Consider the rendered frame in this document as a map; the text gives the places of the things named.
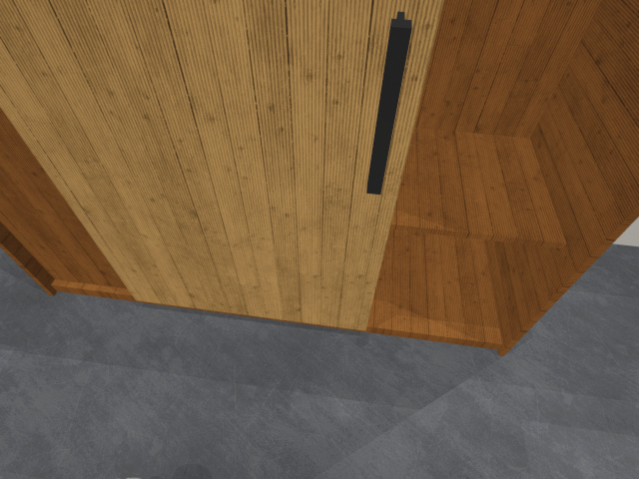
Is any wardrobe door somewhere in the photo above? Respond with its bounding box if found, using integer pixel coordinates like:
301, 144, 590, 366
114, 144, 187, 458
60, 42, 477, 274
0, 0, 444, 331
0, 107, 126, 288

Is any handle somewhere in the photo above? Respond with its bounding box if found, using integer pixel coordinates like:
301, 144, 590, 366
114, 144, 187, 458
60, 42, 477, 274
366, 12, 412, 195

